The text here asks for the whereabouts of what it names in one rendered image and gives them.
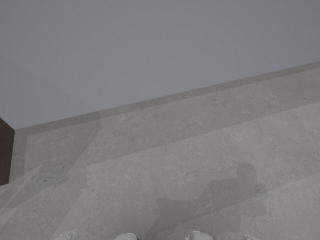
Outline cupboard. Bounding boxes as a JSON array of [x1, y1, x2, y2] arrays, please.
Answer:
[[0, 118, 15, 186]]

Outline left robot hand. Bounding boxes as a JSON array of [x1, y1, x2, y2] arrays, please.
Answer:
[[55, 229, 79, 240]]

